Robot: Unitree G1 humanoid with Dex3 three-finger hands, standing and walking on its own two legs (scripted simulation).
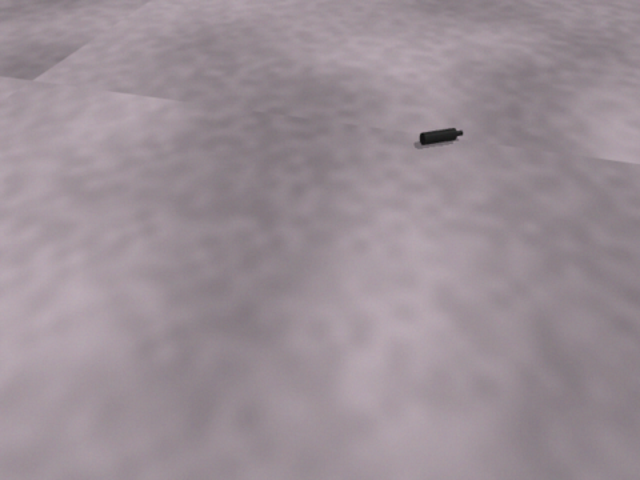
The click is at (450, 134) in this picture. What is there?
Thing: lying bottle
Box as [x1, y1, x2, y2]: [420, 128, 462, 144]
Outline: 462,131 456,131 454,128 424,132 420,134 420,142 422,144 452,140 455,139 457,135 461,135
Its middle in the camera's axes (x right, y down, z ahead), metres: +0.65 -0.58 +2.09
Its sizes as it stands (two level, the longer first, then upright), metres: 0.228 0.064 0.064
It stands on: the floor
